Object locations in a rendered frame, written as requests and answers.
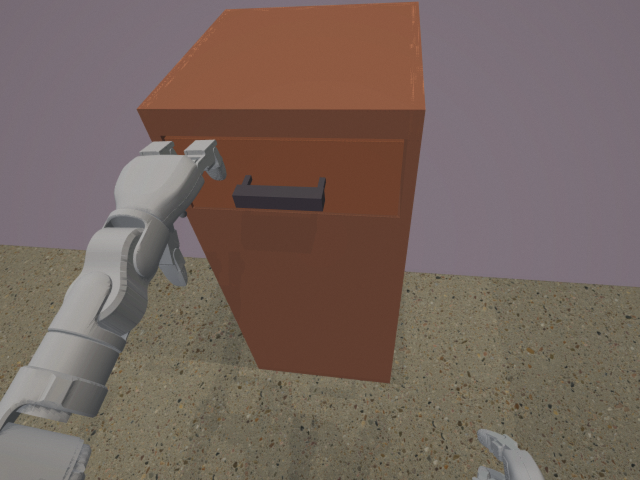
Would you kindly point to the robot right hand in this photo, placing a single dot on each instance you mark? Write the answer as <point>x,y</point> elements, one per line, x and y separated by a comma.
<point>518,464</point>

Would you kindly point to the robot left hand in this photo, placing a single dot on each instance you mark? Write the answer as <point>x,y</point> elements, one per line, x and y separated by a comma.
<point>164,184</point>

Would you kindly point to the cabinet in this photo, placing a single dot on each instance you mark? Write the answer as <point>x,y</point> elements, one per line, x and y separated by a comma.
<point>313,293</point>

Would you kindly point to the drawer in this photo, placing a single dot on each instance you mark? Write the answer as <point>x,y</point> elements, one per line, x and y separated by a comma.
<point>362,175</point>

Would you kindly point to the left robot forearm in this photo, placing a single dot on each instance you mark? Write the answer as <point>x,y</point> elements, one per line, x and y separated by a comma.
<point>71,366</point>

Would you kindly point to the handle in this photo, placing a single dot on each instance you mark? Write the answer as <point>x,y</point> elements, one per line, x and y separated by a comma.
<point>279,197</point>

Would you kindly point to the left robot upper arm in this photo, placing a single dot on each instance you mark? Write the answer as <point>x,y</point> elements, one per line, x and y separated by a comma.
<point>28,453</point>

